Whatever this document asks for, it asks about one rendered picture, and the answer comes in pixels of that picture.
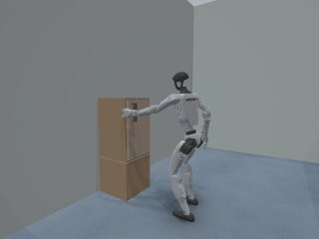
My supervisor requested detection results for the right robot shin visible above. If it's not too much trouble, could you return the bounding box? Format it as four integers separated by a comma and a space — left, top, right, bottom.
180, 165, 194, 200

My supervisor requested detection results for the cupboard door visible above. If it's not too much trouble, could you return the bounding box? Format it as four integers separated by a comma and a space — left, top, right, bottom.
127, 100, 151, 160

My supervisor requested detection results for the handle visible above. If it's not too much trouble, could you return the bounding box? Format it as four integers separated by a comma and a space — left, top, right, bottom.
131, 103, 138, 122

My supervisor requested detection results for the right robot upper arm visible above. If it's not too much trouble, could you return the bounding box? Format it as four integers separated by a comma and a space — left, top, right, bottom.
194, 93, 211, 119

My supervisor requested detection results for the left robot upper arm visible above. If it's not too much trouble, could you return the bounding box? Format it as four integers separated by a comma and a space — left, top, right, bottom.
154, 94, 181, 114

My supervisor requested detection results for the robot right forearm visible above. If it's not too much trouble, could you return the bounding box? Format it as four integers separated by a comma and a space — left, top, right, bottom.
201, 115, 211, 135

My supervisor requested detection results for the robot right hand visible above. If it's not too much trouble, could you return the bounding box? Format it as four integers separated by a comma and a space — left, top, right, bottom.
200, 134, 208, 150

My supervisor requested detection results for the robot head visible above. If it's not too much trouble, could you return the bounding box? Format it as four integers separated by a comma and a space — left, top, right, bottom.
172, 72, 192, 94

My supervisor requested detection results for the robot left hand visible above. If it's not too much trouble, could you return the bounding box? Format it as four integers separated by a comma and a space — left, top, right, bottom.
122, 109, 131, 119

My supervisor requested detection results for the robot left forearm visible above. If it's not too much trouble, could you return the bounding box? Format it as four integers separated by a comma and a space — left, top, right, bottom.
130, 105, 157, 117

